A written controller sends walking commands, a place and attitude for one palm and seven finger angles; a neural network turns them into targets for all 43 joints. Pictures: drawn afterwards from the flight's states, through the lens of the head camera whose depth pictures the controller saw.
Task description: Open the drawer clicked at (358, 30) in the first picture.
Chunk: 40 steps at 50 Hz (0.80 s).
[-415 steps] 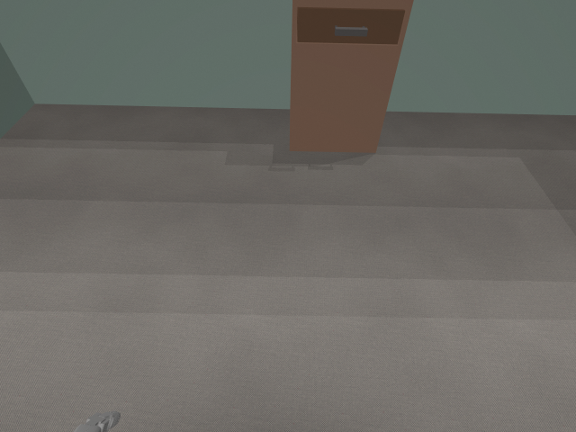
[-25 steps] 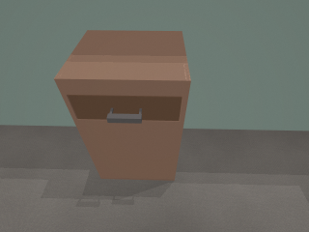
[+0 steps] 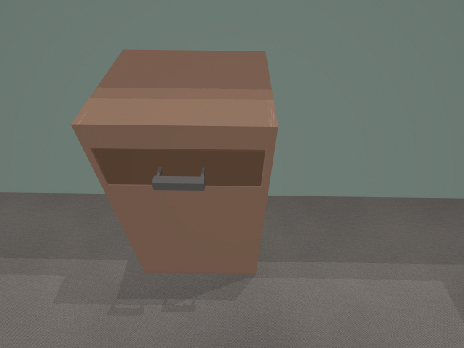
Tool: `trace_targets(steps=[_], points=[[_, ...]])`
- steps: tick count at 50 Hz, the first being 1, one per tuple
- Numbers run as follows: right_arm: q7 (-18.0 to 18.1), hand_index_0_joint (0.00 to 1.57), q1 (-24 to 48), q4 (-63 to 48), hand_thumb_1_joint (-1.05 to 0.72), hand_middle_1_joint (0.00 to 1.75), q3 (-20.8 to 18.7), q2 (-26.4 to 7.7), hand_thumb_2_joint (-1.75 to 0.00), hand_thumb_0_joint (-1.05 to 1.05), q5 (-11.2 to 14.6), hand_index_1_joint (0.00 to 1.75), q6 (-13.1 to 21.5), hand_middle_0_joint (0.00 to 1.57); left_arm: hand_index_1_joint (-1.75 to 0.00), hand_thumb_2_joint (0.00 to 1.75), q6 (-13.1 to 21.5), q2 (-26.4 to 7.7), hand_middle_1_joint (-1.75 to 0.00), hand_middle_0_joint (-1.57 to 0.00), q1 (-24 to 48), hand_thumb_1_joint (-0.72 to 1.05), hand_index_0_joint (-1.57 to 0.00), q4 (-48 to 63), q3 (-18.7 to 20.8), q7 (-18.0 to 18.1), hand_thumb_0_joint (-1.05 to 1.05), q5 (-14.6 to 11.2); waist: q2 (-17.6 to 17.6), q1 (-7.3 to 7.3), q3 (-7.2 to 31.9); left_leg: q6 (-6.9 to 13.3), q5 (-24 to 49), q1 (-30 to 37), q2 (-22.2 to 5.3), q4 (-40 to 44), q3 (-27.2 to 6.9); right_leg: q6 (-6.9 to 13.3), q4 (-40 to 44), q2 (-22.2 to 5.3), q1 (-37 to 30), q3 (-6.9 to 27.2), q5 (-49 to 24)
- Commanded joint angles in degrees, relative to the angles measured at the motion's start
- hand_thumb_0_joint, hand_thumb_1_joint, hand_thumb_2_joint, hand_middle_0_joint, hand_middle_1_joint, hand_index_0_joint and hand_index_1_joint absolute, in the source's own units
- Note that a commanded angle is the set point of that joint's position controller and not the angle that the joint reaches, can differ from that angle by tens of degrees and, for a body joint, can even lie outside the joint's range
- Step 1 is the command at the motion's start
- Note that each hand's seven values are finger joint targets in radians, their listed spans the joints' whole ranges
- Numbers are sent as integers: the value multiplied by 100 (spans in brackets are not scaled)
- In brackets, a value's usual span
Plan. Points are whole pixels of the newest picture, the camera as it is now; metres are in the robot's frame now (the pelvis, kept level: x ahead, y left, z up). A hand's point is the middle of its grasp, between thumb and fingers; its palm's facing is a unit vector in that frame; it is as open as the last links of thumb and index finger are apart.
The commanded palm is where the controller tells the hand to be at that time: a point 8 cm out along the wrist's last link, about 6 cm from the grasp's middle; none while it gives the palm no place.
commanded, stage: look again from close up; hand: left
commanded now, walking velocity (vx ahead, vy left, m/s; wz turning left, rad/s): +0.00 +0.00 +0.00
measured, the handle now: (180, 177) +0.56 +0.17 -0.09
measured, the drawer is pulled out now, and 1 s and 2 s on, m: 0.00 0.00 0.00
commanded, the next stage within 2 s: raise the hand with hooked fingers in 0.24 s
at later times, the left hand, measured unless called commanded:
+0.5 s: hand out of the picture +0.11 +0.18 -0.10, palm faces -0.02 -0.84 -0.54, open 7.4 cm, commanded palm +0.12 +0.19 -0.05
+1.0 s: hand (126, 306) +0.20 +0.20 -0.04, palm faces +0.09 -0.08 -0.99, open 10.0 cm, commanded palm +0.18 +0.20 +0.02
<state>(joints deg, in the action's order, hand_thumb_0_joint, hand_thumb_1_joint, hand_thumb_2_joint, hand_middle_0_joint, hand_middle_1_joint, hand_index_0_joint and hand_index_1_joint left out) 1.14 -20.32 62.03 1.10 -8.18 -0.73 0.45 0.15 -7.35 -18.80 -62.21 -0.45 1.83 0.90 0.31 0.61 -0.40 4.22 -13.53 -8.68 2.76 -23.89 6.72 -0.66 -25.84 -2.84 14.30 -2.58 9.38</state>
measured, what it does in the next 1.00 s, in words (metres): shifts its weight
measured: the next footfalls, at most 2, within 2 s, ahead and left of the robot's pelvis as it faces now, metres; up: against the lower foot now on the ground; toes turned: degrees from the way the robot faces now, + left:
none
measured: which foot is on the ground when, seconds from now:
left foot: down 0.00-1.00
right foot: down 0.00-1.00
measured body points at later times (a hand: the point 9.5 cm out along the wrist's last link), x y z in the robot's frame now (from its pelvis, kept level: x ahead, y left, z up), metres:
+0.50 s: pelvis +0.01 -0.03 -0.01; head -0.01 -0.05 +0.44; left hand +0.11 +0.22 -0.07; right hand +0.07 -0.28 -0.14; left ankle +0.00 +0.07 -0.74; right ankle +0.05 -0.13 -0.74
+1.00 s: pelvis +0.02 -0.06 -0.05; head +0.06 -0.07 +0.40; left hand +0.19 +0.20 +0.02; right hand +0.30 -0.23 -0.12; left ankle +0.00 +0.07 -0.74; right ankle +0.05 -0.12 -0.74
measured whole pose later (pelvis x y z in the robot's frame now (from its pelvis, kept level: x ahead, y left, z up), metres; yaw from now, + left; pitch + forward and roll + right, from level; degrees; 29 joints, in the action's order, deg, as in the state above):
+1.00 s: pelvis +0.02 -0.06 -0.05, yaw +4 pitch +10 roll +2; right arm -1.5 -0.2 30.8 -1.1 -12.4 -4.7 -3.2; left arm 7.1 -21.5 -20.6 -0.9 -2.0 28.1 61.2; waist 0.5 -7.2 6.2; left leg -0.2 -26.1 -34.5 0.0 -50.5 2.0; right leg 4.4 -51.7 1.0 38.9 -3.5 23.2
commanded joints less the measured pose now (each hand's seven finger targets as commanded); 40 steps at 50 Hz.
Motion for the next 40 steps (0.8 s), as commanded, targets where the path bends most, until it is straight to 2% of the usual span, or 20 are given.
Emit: trace_targets(steps=[1,6,16,17,18,19,20,21,22,23,24,26,27,28,30,33,34,36,38,40], points=[[60,20,-316,-115,-90,30,-114,-550,-90,0,-2,30,142,20,-30,90,99,-380,-30,-20,-318,90,-20,130,64,22,0,-7,-226,-53,-487,-127,-419,-815,-896,888,-1005,276,384,-332,-316,509,-91],[74,20,-331,27,-90,30,-80,-465,-90,0,5,30,169,20,-30,90,135,-367,-30,-20,-323,90,-20,62,53,35,0,-27,-186,-30,-327,-155,155,-540,-873,704,-878,286,430,-361,-354,540,-326],[88,20,-274,132,-90,30,-65,-361,-90,0,11,30,135,20,-30,90,141,-338,-30,-20,-397,90,-20,-28,45,37,0,-29,-44,-43,-536,-204,-49,-565,-838,659,-791,319,642,-355,-270,622,-82],[18,20,459,-278,-90,30,-114,-600,-90,0,46,30,188,20,-30,90,224,-674,-30,-20,-755,90,-20,-244,48,260,0,53,-304,-305,-705,-377,479,-808,-953,-372,-535,234,257,-615,-115,685,-1986],[335,20,440,-2463,-90,30,-49,-1538,-90,0,394,30,957,20,-32,89,1196,-2017,-32,-20,3924,88,-20,8486,-442,240,0,497,1324,349,2259,-192,455,490,-371,442,-636,287,-159,98,-925,926,-437],[571,20,1212,-2136,-90,30,-42,-1151,-90,0,439,30,1524,20,-33,88,664,-1875,-33,-20,1799,85,-20,6901,-69,752,0,641,1824,-113,1517,-250,303,278,-485,598,-595,455,-472,228,-431,371,399],[590,20,1018,-1821,-90,30,-226,-1176,-90,0,506,30,1723,20,-34,87,265,-1379,-34,-21,1439,83,-21,6557,-126,1102,0,381,1600,15,959,-387,-679,-348,-487,683,-662,356,-503,279,-42,150,896],[575,20,794,-1809,-90,30,-163,-811,-90,0,567,30,1722,20,-36,86,-315,-488,-36,-21,-313,81,-21,5400,-645,1182,0,603,923,-32,483,-340,-1000,-694,-463,585,-695,304,-341,286,182,53,883],[569,20,928,-2294,-90,30,-164,-944,-90,0,648,30,1800,20,-37,85,-343,-511,-37,-21,456,78,-21,6582,-901,1171,0,650,557,44,-11,-290,-1168,-926,-401,518,-793,251,-243,253,325,62,993],[575,20,1022,-2377,-90,30,-225,-1141,-90,0,591,30,1925,20,-39,84,-301,-711,-39,-21,312,76,-21,6783,-883,1230,0,1131,212,42,94,-247,-1273,-884,-384,312,-765,275,-164,285,598,268,1306],[555,20,1094,-2507,-90,30,-175,-1245,-90,0,462,30,2012,20,-40,83,-225,-755,-40,-21,278,74,-21,6773,-1064,1324,0,1609,-248,138,-252,-206,-1348,-1138,-305,97,-842,292,-145,294,959,369,1648],[464,20,1056,-2849,-90,30,-206,-1365,-90,0,194,30,1930,20,-43,81,-188,-912,-43,-22,424,69,-22,6726,-1140,1520,0,2628,-1009,198,-273,-186,-1142,-1400,-120,-388,-863,323,-219,337,1414,550,2169],[387,20,1149,-3023,-90,30,-324,-1382,-90,0,35,30,1792,20,-45,80,-179,-910,-45,-22,269,67,-22,6317,-1045,1674,0,3182,-1132,144,-260,-222,-1100,-1571,-36,-636,-837,328,-176,309,1579,619,2546],[275,20,1312,-3258,-90,30,-426,-1411,-90,0,-87,30,1588,20,-47,79,-184,-965,-47,-22,-255,64,-22,5929,-838,1813,0,3650,-1257,-16,-342,-261,-1044,-1666,65,-812,-765,359,1,279,1615,807,2882],[13,20,1489,-3538,-90,30,-526,-1369,-90,0,-143,30,1067,20,-50,77,-106,-1048,-50,-22,-1911,60,-22,5347,-473,1920,0,4395,-1305,-604,-100,-345,-639,-1988,115,-870,-668,486,34,298,1079,1223,2491],[-261,20,1943,-3893,-90,30,-438,-1195,-90,0,-117,30,263,20,-54,74,182,-1266,-54,-23,-2213,53,-23,5726,-179,1988,0,5227,-1674,-898,512,-397,-70,-2484,103,-895,-480,497,-536,261,353,1262,716],[-322,20,2058,-3976,-90,30,-417,-1144,-90,0,-72,30,111,20,-55,73,291,-1381,-55,-23,-2110,50,-23,5905,-59,2039,0,5394,-1601,-954,660,-399,72,-2556,91,-910,-448,490,-695,276,297,1230,395],[-401,20,2289,-4133,-90,30,-407,-1099,-90,0,-121,30,-116,20,-58,71,413,-1675,-58,-23,-1691,46,-23,6606,147,2250,0,5732,-681,-1074,892,-393,213,-2472,106,-985,-400,539,-895,295,269,1355,76],[-422,20,2279,-4182,-90,30,-441,-1020,-90,0,-186,30,-231,20,-62,69,424,-1787,-62,-24,-988,41,-24,7145,195,2516,0,6023,283,-996,1346,-351,369,-2190,101,-1221,-387,619,-1148,359,483,1428,-264],[-355,20,2166,-4103,-90,30,-465,-994,-90,0,-310,30,-310,20,-64,67,479,-2152,-64,-24,67,36,-24,7780,428,2824,0,6273,585,-766,1939,-297,548,-1844,125,-1605,-521,620,-1339,419,800,1635,-388]])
